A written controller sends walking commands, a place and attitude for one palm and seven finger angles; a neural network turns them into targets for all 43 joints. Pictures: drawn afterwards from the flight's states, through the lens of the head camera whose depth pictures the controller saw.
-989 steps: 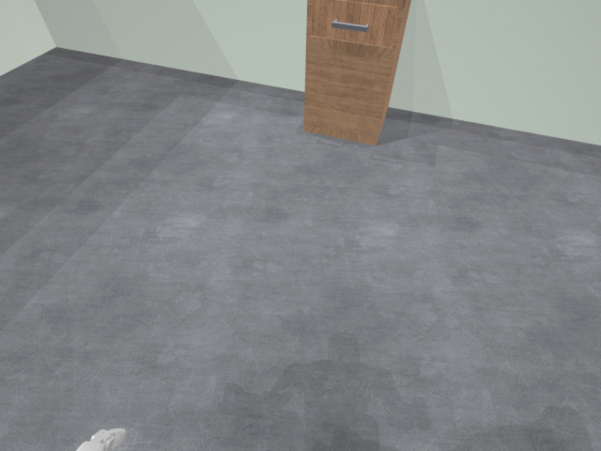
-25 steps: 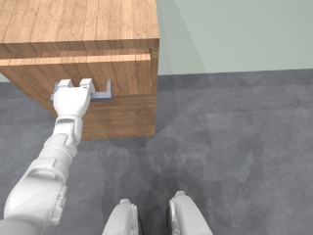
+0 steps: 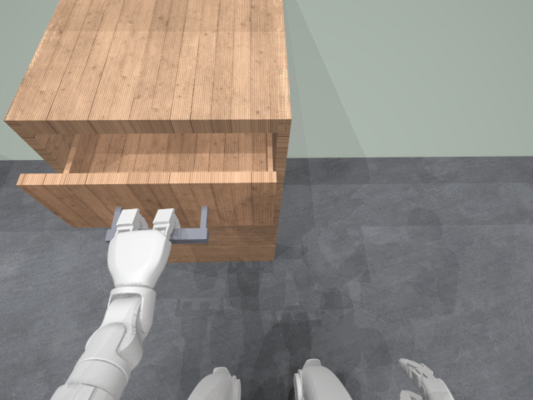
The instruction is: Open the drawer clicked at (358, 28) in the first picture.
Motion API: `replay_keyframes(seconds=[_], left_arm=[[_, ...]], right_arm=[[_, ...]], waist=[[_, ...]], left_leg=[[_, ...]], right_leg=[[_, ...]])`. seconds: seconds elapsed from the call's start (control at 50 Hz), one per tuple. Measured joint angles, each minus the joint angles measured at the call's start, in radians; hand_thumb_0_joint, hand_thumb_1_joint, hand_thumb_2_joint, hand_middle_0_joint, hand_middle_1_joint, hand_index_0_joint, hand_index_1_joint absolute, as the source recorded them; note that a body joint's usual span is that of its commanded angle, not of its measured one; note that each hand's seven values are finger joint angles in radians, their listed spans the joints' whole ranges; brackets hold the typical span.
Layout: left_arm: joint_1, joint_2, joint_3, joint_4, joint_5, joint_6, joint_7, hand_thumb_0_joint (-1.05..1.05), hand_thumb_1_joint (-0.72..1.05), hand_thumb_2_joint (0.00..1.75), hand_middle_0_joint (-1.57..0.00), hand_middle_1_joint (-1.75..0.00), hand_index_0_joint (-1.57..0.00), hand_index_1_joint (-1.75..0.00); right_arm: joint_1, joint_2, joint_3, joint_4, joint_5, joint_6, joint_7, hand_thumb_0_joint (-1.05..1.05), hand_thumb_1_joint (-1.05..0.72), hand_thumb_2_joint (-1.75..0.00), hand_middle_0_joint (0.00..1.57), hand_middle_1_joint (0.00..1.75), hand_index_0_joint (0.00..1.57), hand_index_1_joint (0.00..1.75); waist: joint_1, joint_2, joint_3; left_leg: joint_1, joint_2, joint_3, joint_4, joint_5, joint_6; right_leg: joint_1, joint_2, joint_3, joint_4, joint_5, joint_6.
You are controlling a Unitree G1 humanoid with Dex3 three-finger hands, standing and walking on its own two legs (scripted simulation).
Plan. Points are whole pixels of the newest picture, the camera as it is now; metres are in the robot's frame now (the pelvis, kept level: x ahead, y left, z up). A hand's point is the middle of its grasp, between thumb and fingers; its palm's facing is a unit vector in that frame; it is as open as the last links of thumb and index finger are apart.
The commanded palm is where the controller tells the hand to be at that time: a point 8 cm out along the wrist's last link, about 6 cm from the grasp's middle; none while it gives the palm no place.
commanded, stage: pull the drawer open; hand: left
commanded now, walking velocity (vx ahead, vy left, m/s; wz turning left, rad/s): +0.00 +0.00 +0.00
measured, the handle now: (160, 224) +0.39 +0.19 -0.06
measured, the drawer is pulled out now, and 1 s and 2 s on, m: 0.09 0.22 0.30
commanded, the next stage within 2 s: open the thumb to release the handle in 1.74 s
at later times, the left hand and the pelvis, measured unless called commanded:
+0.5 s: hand (150, 271) +0.32 +0.20 -0.08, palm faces -0.08 -0.07 -0.99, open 5.5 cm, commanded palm +0.27 +0.20 -0.03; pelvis -0.02 +0.00 -0.01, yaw +1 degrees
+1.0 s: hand (139, 351) +0.20 +0.19 -0.08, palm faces -0.10 -0.12 -0.99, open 5.9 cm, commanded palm +0.16 +0.19 -0.03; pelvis -0.01 -0.01 -0.01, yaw +1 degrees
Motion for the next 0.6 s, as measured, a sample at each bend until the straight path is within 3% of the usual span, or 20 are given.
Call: replay_keyframes(seconds=[0.06,0.12,0.24,0.42,0.6], left_arm=[[0.051,-0.011,-0.027,-0.039,0.009,0.019,0.016,0.01,0.76,0.79,-0.27,-1.35,-0.41,-1.34],[0.03,-0.02,-0.052,-0.013,0.037,0.014,0.041,0.0,0.75,0.8,-0.29,-1.35,-0.41,-1.34],[-0.028,-0.017,-0.065,0.018,0.04,0.021,0.03,-0.01,0.75,0.84,-0.31,-1.35,-0.42,-1.35],[-0.082,-0.004,-0.042,0.077,-0.006,0.036,-0.048,-0.01,0.73,0.81,-0.33,-1.35,-0.42,-1.35],[0.047,0.01,0.006,-0.011,-0.015,0.019,-0.042,0.0,0.74,0.77,-0.28,-1.35,-0.38,-1.3]], right_arm=[[-0.018,-0.001,0.003,-0.018,-0.003,-0.005,-0.001,0.0,-0.91,-0.9,0.2,0.29,0.2,0.3],[-0.03,-0.008,0.007,-0.013,-0.015,-0.012,-0.013,0.0,-0.91,-0.9,0.2,0.29,0.2,0.3],[-0.06,-0.003,0.011,-0.004,-0.019,-0.009,-0.026,0.0,-0.91,-0.9,0.2,0.29,0.2,0.3],[-0.019,0.022,0.027,-0.004,-0.007,-0.002,-0.034,0.0,-0.91,-0.9,0.2,0.29,0.2,0.3],[0.055,0.002,0.019,-0.008,0.003,0.002,-0.019,0.0,-0.91,-0.9,0.2,0.29,0.2,0.3]], waist=[[0.006,0.0,0.003],[0.022,-0.002,-0.003],[0.034,0.001,0.005],[0.016,0.01,0.008],[-0.01,0.009,-0.002]], left_leg=[[0.015,-0.005,-0.01,0.001,0.003,-0.002],[0.009,-0.015,-0.027,0.016,-0.008,-0.002],[-0.014,-0.021,-0.041,0.056,-0.027,-0.002],[-0.011,-0.017,-0.029,0.043,0.0,-0.004],[0.004,-0.002,-0.001,0.033,0.002,-0.004]], right_leg=[[0.022,-0.004,-0.006,-0.006,-0.003,0.001],[0.022,-0.013,-0.021,0.008,-0.019,0.002],[0.002,-0.02,-0.036,0.05,-0.037,0.0],[-0.002,-0.016,-0.025,0.043,-0.007,-0.004],[-0.002,0.0,0.002,0.041,0.006,-0.007]])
